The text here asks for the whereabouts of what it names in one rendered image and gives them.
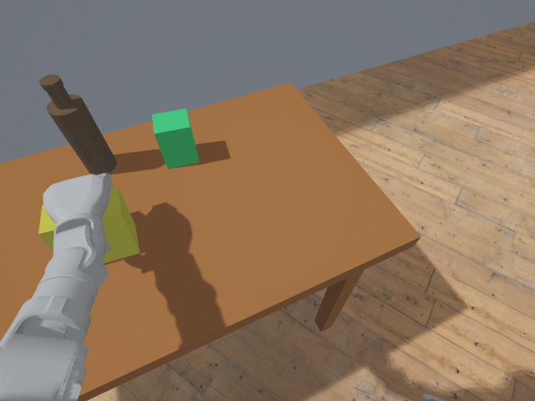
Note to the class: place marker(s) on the sponge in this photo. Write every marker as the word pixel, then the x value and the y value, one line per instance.
pixel 119 229

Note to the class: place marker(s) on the left robot hand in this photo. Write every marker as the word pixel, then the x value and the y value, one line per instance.
pixel 88 194

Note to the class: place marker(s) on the robot left forearm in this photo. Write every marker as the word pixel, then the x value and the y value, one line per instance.
pixel 64 297

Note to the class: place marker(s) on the table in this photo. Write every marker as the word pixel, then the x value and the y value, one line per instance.
pixel 276 210

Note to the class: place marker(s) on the robot left upper arm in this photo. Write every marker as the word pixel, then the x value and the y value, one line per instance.
pixel 36 368

